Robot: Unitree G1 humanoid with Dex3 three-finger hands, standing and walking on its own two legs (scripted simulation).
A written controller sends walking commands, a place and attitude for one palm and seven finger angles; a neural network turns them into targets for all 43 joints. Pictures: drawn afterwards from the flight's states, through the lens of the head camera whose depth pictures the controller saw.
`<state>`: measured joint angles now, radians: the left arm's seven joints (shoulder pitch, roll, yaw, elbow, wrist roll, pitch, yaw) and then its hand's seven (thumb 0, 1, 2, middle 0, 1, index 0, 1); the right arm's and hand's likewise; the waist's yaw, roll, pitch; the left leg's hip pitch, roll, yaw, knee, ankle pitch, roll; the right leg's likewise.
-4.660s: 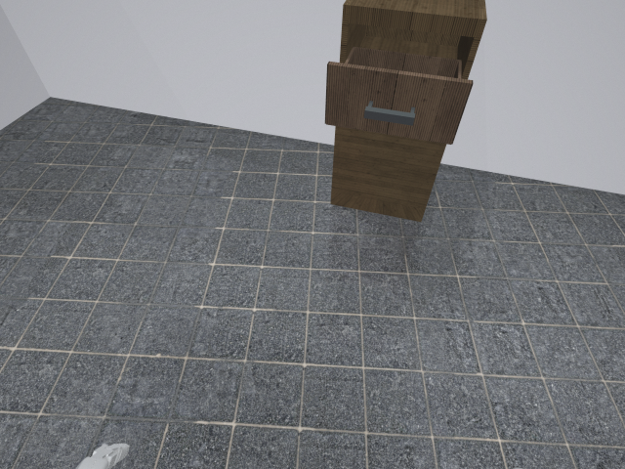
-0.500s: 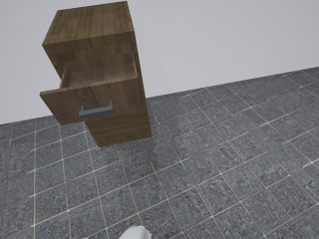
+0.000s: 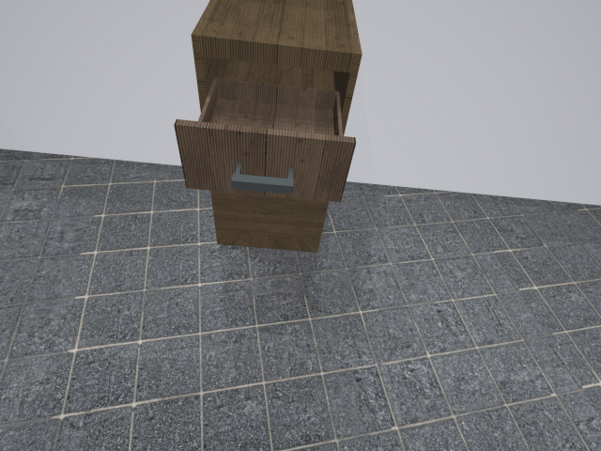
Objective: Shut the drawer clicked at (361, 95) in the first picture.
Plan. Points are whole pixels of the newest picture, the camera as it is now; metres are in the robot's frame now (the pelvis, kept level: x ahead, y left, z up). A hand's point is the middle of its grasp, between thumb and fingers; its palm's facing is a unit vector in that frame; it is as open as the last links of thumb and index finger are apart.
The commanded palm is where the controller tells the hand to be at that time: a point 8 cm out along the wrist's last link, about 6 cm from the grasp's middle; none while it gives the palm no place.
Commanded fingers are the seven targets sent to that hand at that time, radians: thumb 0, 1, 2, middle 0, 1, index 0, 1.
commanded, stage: take the last steps up to it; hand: left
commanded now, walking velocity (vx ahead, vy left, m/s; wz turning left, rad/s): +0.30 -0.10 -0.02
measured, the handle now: (263, 177) +0.65 +0.14 -0.07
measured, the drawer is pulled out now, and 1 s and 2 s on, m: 0.30 0.30 0.30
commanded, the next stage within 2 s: come to a stop and stand still in 1.12 s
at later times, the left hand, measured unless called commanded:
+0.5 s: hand (247, 436) +0.17 +0.09 -0.16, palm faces +0.04 -0.98 -0.21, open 7.3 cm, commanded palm none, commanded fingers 0.00 0.90 0.90 -0.20 -0.30 -0.20 -0.30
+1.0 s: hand out of the picture +0.11 +0.02 -0.17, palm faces +0.20 -0.97 -0.11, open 7.4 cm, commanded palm none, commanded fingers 0.00 0.90 0.90 -0.20 -0.30 -0.20 -0.30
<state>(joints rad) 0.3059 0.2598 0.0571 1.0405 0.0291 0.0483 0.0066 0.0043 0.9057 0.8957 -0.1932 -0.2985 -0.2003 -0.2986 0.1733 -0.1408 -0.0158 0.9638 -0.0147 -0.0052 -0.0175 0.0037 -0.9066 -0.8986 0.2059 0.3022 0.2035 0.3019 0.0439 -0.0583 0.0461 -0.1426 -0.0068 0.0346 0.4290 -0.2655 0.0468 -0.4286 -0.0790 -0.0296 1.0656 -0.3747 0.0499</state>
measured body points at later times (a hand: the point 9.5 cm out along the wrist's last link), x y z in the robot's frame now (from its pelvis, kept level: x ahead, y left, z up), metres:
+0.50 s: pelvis +0.09 -0.10 -0.01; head +0.10 -0.12 +0.44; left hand +0.17 +0.14 -0.14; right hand +0.00 -0.32 -0.17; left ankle +0.02 +0.05 -0.67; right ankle +0.11 -0.17 -0.74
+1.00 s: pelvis +0.27 -0.08 -0.02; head +0.30 -0.07 +0.43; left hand +0.10 +0.08 -0.16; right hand +0.42 -0.28 -0.16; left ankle +0.34 +0.01 -0.75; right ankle +0.12 -0.17 -0.73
